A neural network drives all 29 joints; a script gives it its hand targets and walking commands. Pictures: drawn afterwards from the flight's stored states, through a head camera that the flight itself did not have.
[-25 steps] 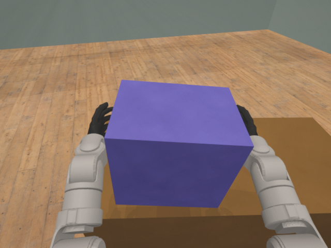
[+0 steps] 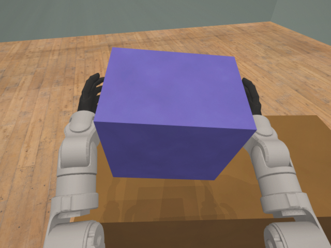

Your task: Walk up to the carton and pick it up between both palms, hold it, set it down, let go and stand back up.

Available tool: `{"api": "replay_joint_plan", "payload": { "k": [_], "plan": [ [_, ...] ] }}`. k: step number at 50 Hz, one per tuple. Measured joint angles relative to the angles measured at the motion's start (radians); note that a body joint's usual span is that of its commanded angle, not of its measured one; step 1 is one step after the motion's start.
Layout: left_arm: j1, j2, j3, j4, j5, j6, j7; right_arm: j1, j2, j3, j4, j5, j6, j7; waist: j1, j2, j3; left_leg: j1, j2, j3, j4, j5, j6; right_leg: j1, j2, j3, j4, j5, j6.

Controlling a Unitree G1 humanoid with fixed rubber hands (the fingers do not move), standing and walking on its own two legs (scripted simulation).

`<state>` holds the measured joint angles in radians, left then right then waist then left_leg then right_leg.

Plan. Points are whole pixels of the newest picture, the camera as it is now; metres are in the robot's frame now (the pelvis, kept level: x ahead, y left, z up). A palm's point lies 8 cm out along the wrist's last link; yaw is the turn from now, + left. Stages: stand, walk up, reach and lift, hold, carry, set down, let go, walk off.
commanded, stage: hold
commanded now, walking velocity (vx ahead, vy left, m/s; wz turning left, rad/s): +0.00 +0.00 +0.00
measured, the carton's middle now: (169, 121) +0.38 +0.02 +0.16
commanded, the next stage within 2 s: none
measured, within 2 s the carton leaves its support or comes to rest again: neither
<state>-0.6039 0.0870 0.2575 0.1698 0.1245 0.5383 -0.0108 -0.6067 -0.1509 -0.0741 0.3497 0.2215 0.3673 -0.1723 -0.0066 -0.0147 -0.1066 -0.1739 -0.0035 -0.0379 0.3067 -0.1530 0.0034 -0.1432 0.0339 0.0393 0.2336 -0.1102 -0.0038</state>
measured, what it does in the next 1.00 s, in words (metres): stands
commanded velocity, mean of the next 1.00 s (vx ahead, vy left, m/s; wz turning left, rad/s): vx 0.00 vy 0.00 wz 0.00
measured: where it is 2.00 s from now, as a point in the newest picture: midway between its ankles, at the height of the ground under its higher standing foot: outside the picture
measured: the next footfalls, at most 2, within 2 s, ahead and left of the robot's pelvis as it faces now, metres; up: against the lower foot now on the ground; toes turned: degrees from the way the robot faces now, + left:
none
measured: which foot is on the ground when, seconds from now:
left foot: down 0.00-1.00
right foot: down 0.00-1.00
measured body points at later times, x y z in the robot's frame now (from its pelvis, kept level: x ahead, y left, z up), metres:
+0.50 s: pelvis -0.02 +0.00 +0.00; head -0.08 +0.01 +0.45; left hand +0.34 +0.19 +0.16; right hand +0.35 -0.17 +0.17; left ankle +0.00 +0.11 -0.75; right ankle +0.01 -0.12 -0.75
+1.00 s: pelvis +0.00 +0.00 +0.00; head -0.03 +0.02 +0.45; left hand +0.35 +0.20 +0.21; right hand +0.37 -0.16 +0.21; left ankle +0.00 +0.12 -0.75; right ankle +0.01 -0.12 -0.75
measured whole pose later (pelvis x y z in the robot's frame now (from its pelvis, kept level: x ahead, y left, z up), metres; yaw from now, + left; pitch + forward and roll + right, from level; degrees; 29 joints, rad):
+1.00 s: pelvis +0.00 +0.00 +0.00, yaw +0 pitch +0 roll -1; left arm -0.50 0.04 0.27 -0.08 0.21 0.70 -0.08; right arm -0.51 -0.15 -0.04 0.19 0.23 0.40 -0.18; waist -0.02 -0.02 -0.10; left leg -0.13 0.00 -0.04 0.30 -0.16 0.00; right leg -0.10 0.03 0.04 0.23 -0.11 0.00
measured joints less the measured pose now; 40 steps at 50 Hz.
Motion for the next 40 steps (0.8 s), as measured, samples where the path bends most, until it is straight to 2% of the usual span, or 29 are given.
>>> {"api": "replay_joint_plan", "payload": {
  "k": [5, 8, 12, 15, 17, 22, 26, 34, 37, 40],
  "plan": [
    [0.037, 0.0, 0.003, -0.018, 0.02, 0.093, -0.033, 0.028, 0.0, 0.024, -0.005, -0.002, 0.087, -0.001, -0.004, -0.003, 0.0, 0.016, 0.0, 0.0, 0.0, -0.004, 0.0, 0.026, 0.0, 0.0, -0.021, 0.008, 0.0],
    [0.095, -0.008, 0.003, -0.081, 0.021, 0.146, -0.042, 0.084, 0.0, 0.061, -0.044, 0.0, 0.114, -0.009, -0.004, -0.008, 0.0, 0.022, 0.0, 0.0, 0.0, -0.004, 0.0, 0.033, 0.0, 0.0, -0.024, 0.01, 0.0],
    [0.146, -0.032, 0.003, -0.191, 0.021, 0.161, -0.043, 0.14, 0.0, 0.065, -0.147, 0.006, 0.12, -0.017, -0.006, -0.01, 0.0, 0.022, 0.0, 0.0, 0.006, -0.001, -0.001, 0.035, 0.0, 0.0, -0.022, 0.014, 0.0],
    [0.137, -0.039, 0.003, -0.232, 0.022, 0.16, -0.037, 0.13, 0.0, 0.045, -0.174, 0.006, 0.109, -0.007, -0.012, -0.01, 0.0, 0.025, 0.0, 0.0, 0.01, 0.003, -0.002, 0.035, 0.0, 0.0, -0.012, 0.015, 0.0],
    [0.111, -0.042, 0.003, -0.198, 0.024, 0.16, -0.03, 0.102, 0.0, 0.025, -0.138, -0.016, 0.11, 0.018, -0.013, -0.01, 0.0, 0.028, 0.0, 0.0, 0.01, 0.007, -0.002, 0.035, 0.0, 0.0, -0.005, 0.015, 0.0],
    [0.065, -0.04, 0.003, -0.021, 0.072, 0.16, -0.034, 0.023, 0.0, 0.001, 0.058, -0.072, 0.123, 0.073, -0.013, -0.01, 0.0, 0.038, -0.001, 0.0, 0.001, 0.016, -0.001, 0.035, 0.0, 0.0, 0.008, 0.015, 0.0],
    [0.063, -0.041, 0.003, 0.076, 0.074, 0.157, -0.033, 0.013, 0.001, 0.0, 0.121, -0.091, 0.12, 0.078, -0.013, -0.01, 0.001, 0.042, -0.001, 0.0, -0.004, 0.019, 0.002, 0.035, 0.0, 0.0, 0.011, 0.014, 0.0],
    [0.005, -0.02, 0.003, -0.011, 0.072, 0.089, -0.027, -0.021, 0.001, -0.013, 0.046, -0.08, 0.015, 0.056, -0.013, -0.01, -0.009, 0.042, -0.001, 0.0, -0.003, 0.01, 0.002, 0.035, 0.0, 0.0, 0.013, 0.001, 0.0],
    [-0.032, -0.001, 0.005, 0.03, 0.071, 0.095, -0.032, -0.064, 0.001, -0.022, 0.093, -0.08, 0.017, 0.057, -0.013, -0.01, -0.009, 0.042, -0.001, 0.0, -0.005, 0.007, 0.002, 0.035, -0.001, 0.0, 0.012, -0.002, 0.0],
    [-0.029, 0.001, 0.012, 0.062, 0.082, 0.134, -0.053, -0.065, 0.002, -0.011, 0.123, -0.075, 0.062, 0.056, -0.013, -0.01, -0.007, 0.042, -0.001, 0.0, -0.012, 0.006, 0.002, 0.035, -0.001, 0.0, 0.004, -0.003, 0.0]
  ]
}}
